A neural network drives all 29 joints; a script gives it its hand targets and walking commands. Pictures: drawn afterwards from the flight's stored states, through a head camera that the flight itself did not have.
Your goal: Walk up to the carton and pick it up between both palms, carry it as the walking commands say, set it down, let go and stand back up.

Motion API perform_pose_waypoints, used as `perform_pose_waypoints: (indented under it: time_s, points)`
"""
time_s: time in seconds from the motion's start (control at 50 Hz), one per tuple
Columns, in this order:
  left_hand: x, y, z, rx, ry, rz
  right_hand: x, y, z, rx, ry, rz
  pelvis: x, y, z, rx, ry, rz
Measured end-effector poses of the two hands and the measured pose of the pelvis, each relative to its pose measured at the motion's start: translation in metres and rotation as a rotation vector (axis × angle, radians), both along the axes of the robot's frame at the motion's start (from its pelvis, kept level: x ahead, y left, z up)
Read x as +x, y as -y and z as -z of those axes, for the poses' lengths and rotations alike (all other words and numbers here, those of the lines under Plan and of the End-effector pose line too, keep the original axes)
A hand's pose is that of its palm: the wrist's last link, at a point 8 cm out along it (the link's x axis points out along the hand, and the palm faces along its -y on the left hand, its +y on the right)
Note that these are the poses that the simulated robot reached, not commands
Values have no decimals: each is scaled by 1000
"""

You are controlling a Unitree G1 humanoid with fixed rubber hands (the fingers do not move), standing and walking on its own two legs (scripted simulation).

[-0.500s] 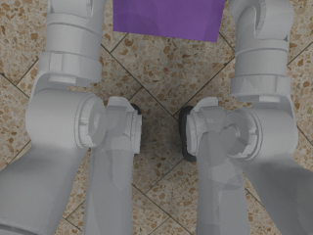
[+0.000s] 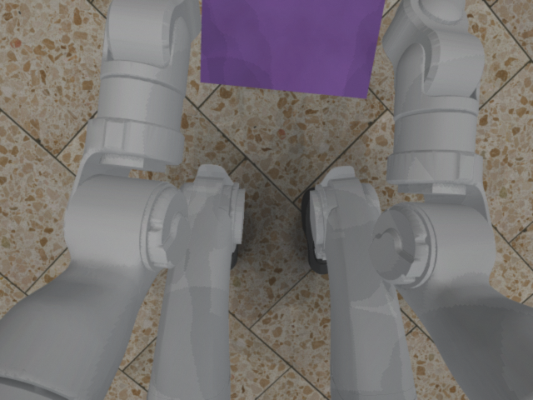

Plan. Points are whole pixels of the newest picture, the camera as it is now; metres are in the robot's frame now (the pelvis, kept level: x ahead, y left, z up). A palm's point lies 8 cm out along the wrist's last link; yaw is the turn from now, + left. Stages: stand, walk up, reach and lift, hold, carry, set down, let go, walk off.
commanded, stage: reach and lift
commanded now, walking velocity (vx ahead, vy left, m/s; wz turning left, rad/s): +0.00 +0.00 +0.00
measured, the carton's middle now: out of the picture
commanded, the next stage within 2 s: none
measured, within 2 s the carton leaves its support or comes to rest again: neither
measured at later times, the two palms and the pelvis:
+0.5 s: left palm out of the picture +0.53 +0.12 +0.00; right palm out of the picture +0.52 -0.14 +0.01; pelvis -0.01 +0.00 +0.05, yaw +0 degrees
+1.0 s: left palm out of the picture +0.51 +0.12 +0.07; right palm out of the picture +0.49 -0.14 +0.08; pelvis -0.01 +0.00 +0.11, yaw +0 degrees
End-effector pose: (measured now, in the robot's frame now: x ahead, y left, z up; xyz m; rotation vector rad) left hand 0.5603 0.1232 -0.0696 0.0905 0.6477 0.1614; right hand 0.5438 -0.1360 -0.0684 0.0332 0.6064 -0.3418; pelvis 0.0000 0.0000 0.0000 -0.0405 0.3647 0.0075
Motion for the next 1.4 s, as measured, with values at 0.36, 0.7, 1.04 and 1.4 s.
perform_pose_waypoints:
  time_s: [0.36, 0.7, 1.04, 1.4]
  points:
    - [-20, 1, -53, 2, 3, -7, -17, 1, -55, -10, 0, -12, -10, -1, -35, -3, 64, -3]
    - [-37, 2, -101, 1, 0, -6, -36, 2, -102, -11, -4, -3, -12, -2, -74, 3, 120, -4]
    - [-52, 5, -148, -8, 4, -6, -52, 5, -151, -13, -1, 4, -10, -1, -114, 13, 176, -5]
    - [-68, 6, -199, -15, 5, -10, -67, 5, -203, -13, 0, 6, -5, 0, -157, 24, 241, -5]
